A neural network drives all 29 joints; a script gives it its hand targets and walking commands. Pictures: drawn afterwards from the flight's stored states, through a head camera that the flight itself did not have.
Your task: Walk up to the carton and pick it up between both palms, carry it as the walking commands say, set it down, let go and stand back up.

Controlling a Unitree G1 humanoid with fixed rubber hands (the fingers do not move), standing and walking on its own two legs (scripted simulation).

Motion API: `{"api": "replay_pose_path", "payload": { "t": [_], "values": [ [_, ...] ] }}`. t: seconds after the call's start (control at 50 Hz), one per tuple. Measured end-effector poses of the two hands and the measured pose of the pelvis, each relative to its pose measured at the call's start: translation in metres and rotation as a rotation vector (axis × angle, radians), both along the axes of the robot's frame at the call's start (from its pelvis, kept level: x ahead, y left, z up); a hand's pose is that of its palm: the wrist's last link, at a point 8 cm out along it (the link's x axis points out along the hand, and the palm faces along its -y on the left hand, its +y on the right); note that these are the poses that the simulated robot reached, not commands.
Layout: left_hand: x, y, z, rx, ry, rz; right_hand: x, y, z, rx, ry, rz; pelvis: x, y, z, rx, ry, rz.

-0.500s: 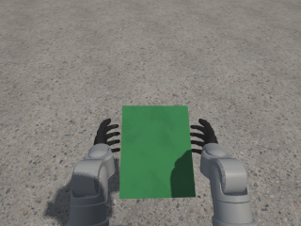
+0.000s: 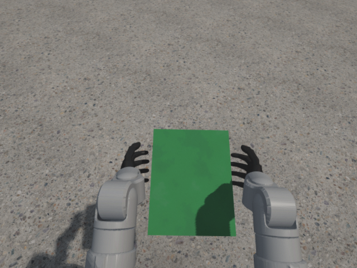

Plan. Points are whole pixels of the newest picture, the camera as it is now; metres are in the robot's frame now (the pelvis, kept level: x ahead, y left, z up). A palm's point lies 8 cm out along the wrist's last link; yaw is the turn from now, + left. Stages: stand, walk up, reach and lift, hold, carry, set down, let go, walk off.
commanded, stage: carry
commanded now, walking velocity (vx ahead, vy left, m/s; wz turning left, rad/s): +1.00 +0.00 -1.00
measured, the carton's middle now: (188, 184) +0.32 +0.03 -0.04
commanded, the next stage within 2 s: none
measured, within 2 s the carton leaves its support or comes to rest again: neither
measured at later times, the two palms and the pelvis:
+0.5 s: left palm (230, 47) +0.76 -0.06 +0.11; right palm (309, 75) +0.63 -0.28 +0.11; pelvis +0.43 -0.02 +0.02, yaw -26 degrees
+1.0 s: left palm (253, 30) +0.92 -0.15 +0.10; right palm (326, 49) +0.83 -0.39 +0.09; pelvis +0.59 -0.16 +0.02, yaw -23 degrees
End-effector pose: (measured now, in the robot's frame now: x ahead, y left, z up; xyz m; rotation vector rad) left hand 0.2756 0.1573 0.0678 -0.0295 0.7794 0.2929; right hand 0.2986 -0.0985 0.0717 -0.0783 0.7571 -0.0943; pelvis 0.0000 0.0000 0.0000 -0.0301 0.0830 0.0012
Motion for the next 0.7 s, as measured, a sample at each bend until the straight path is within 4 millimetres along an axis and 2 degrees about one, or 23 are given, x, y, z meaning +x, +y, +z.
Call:
{"api": "replay_pose_path", "payload": {
  "t": [0.1,0.22,0.28,0.34,0.44,0.54,0.6,0.7],
  "values": [
    [0.103,-0.024,0.004,0.009,0.011,-0.126,0.078,-0.027,0.001,0.029,0.009,-0.112,0.091,0.009,0.014,0.029,0.024,-0.088],
    [0.246,-0.060,0.013,-0.004,-0.078,-0.316,0.172,-0.059,0.010,0.025,-0.084,-0.302,0.221,0.026,0.006,0.042,0.007,-0.232],
    [0.312,-0.084,0.020,-0.019,-0.096,-0.371,0.216,-0.076,0.022,0.002,-0.091,-0.368,0.274,0.026,0.012,0.071,0.008,-0.319],
    [0.366,-0.118,0.032,-0.011,-0.090,-0.460,0.247,-0.101,0.032,-0.002,-0.083,-0.463,0.321,0.023,0.023,0.051,0.018,-0.409],
    [0.443,-0.182,0.042,-0.005,-0.108,-0.591,0.292,-0.149,0.044,-0.006,-0.103,-0.602,0.392,0.003,0.028,0.010,0.034,-0.458],
    [0.510,-0.232,0.037,0.002,-0.152,-0.585,0.358,-0.197,0.038,-0.008,-0.146,-0.598,0.460,-0.046,0.007,0.017,-0.007,-0.431],
    [0.542,-0.249,0.028,0.026,-0.120,-0.559,0.399,-0.218,0.027,0.013,-0.124,-0.592,0.486,-0.066,0.005,0.000,0.008,-0.438],
    [0.576,-0.257,0.015,0.019,-0.029,-0.505,0.450,-0.235,0.013,0.032,-0.039,-0.556,0.514,-0.088,0.018,0.028,0.036,-0.424]
  ]
}}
